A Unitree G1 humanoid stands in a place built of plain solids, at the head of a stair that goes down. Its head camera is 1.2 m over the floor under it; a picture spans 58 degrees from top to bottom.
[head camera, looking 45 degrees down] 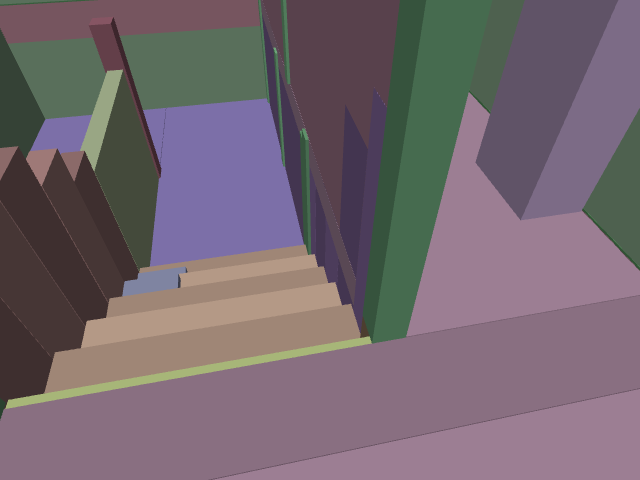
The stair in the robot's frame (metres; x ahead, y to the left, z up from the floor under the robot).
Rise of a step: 0.18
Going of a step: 0.26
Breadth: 1.09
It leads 11 degrees to the left of straight ahead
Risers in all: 6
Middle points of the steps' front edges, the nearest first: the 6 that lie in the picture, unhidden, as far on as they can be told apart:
0.66 0.36 0.00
0.92 0.41 -0.18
1.17 0.46 -0.35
1.43 0.51 -0.53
1.68 0.57 -0.70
1.94 0.62 -0.88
